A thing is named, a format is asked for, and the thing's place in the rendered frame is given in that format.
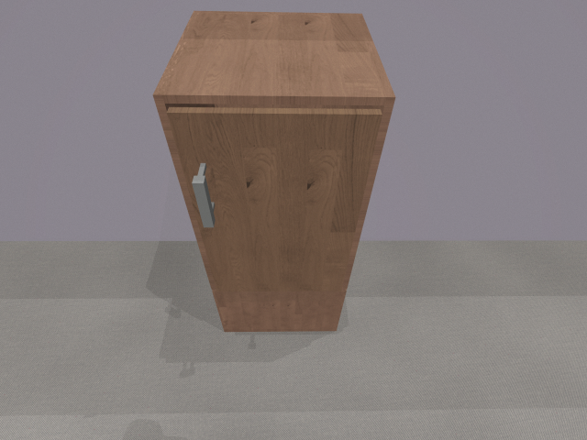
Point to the cupboard door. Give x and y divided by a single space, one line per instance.
287 184

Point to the handle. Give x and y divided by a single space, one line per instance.
206 208

